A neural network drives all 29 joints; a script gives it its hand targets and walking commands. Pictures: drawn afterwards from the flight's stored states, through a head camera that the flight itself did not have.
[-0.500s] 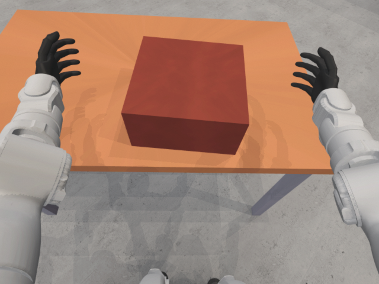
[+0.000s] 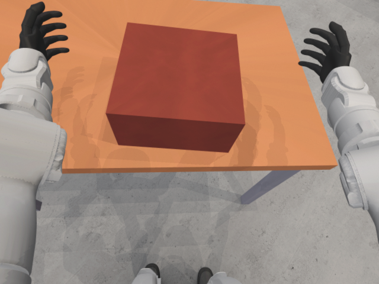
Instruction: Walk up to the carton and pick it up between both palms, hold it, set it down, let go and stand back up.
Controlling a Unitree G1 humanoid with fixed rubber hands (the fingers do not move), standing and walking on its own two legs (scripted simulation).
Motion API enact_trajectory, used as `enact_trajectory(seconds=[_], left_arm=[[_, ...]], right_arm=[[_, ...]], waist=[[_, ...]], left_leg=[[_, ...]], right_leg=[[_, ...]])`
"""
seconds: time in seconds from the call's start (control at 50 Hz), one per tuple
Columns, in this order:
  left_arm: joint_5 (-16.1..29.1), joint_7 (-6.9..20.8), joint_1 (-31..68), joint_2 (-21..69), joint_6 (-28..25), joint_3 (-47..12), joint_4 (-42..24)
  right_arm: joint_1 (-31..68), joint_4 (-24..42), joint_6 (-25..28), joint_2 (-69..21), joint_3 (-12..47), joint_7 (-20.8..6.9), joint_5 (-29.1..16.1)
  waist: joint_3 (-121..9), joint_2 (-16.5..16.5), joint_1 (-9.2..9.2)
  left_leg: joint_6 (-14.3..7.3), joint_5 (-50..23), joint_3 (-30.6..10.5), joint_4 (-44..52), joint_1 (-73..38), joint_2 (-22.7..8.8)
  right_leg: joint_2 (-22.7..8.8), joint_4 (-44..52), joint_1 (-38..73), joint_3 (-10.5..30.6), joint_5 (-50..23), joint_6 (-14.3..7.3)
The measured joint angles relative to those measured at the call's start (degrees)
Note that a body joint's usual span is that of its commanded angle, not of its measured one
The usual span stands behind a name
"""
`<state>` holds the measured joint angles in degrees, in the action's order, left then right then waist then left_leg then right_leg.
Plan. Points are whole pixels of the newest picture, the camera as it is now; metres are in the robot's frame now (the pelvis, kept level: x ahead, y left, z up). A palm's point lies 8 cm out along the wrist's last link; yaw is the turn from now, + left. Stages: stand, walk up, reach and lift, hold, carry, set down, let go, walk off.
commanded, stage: reach and lift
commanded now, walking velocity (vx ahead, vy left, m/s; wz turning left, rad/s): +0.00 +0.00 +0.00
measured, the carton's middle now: (178, 88) +0.57 +0.04 -0.03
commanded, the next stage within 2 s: none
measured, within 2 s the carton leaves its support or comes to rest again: neither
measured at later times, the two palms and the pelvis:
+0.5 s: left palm (86, 84) +0.50 +0.24 +0.04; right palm (295, 104) +0.48 -0.22 +0.04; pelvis -0.01 +0.01 -0.02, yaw -1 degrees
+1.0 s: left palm (90, 93) +0.50 +0.23 +0.02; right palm (271, 104) +0.49 -0.17 +0.03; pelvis +0.00 +0.01 -0.03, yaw -2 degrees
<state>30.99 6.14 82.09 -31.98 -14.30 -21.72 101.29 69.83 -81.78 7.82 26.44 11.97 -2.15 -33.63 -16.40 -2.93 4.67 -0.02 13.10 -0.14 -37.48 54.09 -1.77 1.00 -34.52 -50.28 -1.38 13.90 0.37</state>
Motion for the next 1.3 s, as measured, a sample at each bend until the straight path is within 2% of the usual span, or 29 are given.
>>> enact_trajectory(seconds=[0.18, 0.4, 0.52, 0.64, 0.76, 0.84, 0.98, 1.1, 1.2, 1.3], left_arm=[[-3.5, -0.5, -6.2, 1.5, -5.9, 3.5, -2.9], [-6.0, -2.3, -7.5, 7.3, -9.7, 7.4, -4.6], [-6.0, -2.8, -7.0, 8.4, -9.7, 9.0, -3.4], [-4.6, -2.7, -6.7, 7.8, -9.9, 8.6, -1.7], [-3.8, -2.8, -5.8, 6.7, -10.5, 6.7, -1.4], [-4.4, -3.2, -5.7, 6.9, -11.1, 6.3, -1.6], [-7.2, -4.8, -7.7, 9.7, -11.6, 7.3, -4.0], [-10.5, -6.1, -9.0, 12.5, -11.3, 10.8, -5.2], [-11.8, -6.6, -9.9, 13.1, -11.2, 12.6, -5.0], [-11.3, -6.4, -10.0, 12.9, -10.8, 12.8, -3.5]], right_arm=[[-3.6, -0.7, 6.4, -3.3, -0.2, -0.1, 1.7], [-4.8, -2.0, 12.0, -6.2, -5.9, 1.6, 7.8], [-5.1, 0.1, 11.8, -5.3, -4.6, 2.7, 8.5], [-4.7, 0.3, 10.5, -5.0, -1.2, 2.7, 6.4], [-4.1, -0.6, 10.4, -6.5, -0.5, 2.3, 5.5], [-3.7, -1.7, 11.1, -8.1, -1.5, 2.1, 6.1], [-3.3, -1.9, 13.6, -10.5, -6.6, 2.6, 10.7], [-3.0, -3.2, 14.4, -10.7, -11.2, 3.5, 15.4], [-3.5, -3.4, 14.1, -10.6, -12.1, 4.1, 17.0], [-3.8, -2.3, 13.5, -11.2, -11.7, 4.4, 17.1]], waist=[[0.2, 0.6, -0.61], [-0.4, 3.5, -2.39], [-1.4, 3.5, -2.53], [-1.9, 2.1, -1.69], [-1.5, 1.2, -0.8], [-1.2, 1.2, -0.84], [-1.7, 2.6, -1.9], [-2.1, 3.3, -3.27], [-2.1, 3.4, -3.71], [-1.9, 3.4, -3.24]], left_leg=[[0.3, 0.3, -0.8, -0.7, 2.6, -0.1], [0.0, 0.5, -0.7, -3.5, 9.1, -0.1], [-0.7, 0.7, 0.8, -4.4, 11.0, 0.0], [-1.0, 1.8, 2.1, -6.1, 11.4, 0.0], [-1.0, 3.1, 1.9, -8.5, 12.1, 0.0], [-0.9, 3.6, 1.3, -9.6, 12.9, -0.2], [-0.6, 3.6, 0.0, -10.2, 14.6, -0.3], [-0.7, 3.2, 0.0, -9.2, 14.1, -0.2], [-0.8, 2.7, 0.6, -7.6, 12.3, -0.1], [-1.0, 2.4, 1.0, -6.5, 10.5, 0.1]], right_leg=[[0.0, 0.3, -1.9, -1.2, 0.1, -0.1], [-0.2, -2.1, -8.2, -1.4, 0.1, 0.3], [-0.4, -4.4, -11.2, 0.1, 0.5, 0.7], [-0.6, -7.2, -12.5, 1.3, 1.7, 0.9], [-0.6, -9.5, -13.1, 1.0, 3.1, 0.8], [-0.5, -9.7, -13.3, 0.4, 3.2, 0.8], [-0.4, -8.5, -13.7, -0.9, 2.8, 0.8], [-0.4, -7.1, -13.1, -1.0, 2.0, 1.0], [-0.6, -5.9, -11.7, -0.5, 1.6, 1.1], [-0.8, -5.5, -10.3, -0.2, 1.5, 1.1]])
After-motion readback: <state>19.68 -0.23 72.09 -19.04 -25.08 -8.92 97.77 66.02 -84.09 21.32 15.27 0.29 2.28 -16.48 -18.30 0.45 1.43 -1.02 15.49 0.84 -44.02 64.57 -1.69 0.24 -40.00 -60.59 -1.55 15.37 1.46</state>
